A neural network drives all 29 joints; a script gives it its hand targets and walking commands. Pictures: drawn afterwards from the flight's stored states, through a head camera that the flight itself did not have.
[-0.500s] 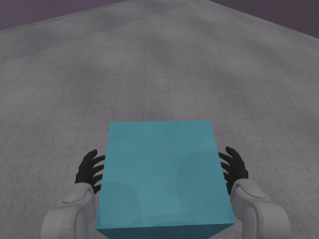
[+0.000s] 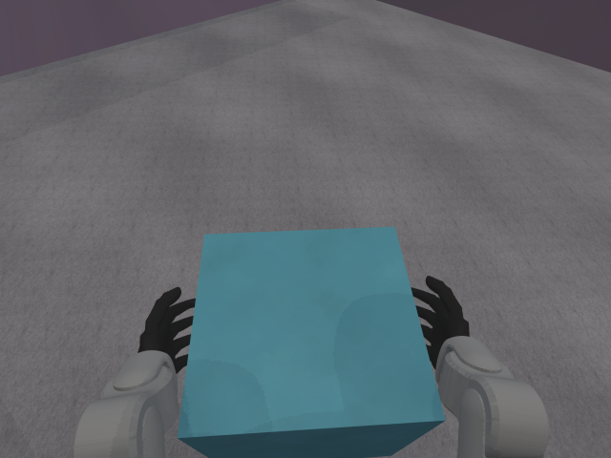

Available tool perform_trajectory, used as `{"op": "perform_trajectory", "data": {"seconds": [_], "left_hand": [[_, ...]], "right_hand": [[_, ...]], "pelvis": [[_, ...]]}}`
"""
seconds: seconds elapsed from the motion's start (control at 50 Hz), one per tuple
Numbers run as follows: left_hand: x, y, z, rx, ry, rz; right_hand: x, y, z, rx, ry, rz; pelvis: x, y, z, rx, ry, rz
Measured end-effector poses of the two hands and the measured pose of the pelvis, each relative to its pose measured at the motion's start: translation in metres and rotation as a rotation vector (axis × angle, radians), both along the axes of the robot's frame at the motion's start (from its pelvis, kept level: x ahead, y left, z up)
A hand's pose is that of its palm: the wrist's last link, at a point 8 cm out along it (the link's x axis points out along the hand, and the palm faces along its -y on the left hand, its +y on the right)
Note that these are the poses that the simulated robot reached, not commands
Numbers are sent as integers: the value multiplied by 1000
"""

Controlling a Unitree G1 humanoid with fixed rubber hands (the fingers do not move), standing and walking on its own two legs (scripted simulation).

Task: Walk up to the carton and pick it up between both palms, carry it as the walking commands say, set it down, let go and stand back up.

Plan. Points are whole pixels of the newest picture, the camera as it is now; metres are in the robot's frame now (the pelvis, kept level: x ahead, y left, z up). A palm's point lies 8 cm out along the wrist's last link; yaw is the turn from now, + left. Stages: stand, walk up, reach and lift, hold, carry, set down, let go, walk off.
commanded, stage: carry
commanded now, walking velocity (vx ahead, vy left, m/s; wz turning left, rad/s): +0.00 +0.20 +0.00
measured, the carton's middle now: (304, 353) +0.26 +0.01 +0.02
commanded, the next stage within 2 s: none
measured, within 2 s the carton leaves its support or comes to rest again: neither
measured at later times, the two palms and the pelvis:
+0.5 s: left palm (10, 382) +0.18 +0.29 +0.11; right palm (350, 389) +0.18 -0.03 +0.11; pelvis -0.05 +0.14 +0.01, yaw +0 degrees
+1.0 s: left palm out of the picture +0.13 +0.43 +0.10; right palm out of the picture +0.12 +0.11 +0.10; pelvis -0.10 +0.28 +0.01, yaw -1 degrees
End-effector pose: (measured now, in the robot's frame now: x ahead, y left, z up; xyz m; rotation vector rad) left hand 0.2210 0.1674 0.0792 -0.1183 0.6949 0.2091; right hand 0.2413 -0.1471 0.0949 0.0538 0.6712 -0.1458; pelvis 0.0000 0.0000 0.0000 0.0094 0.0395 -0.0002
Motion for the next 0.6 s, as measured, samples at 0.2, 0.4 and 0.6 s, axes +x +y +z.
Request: {"op": "perform_trajectory", "data": {"seconds": [0.2, 0.4, 0.6], "left_hand": [[-16, 45, 15, 7, -56, -9], [-31, 75, 27, 58, -18, -88], [-57, 179, 13, 30, -50, -22]], "right_hand": [[-23, 45, 10, 14, -57, -13], [-57, 74, 10, 68, -20, -92], [-62, 179, 9, 29, -52, -21]], "pelvis": [[-21, 49, 4, -5, 6, -11], [-37, 100, 14, 20, -11, -13], [-61, 186, -2, 13, -16, 15]]}}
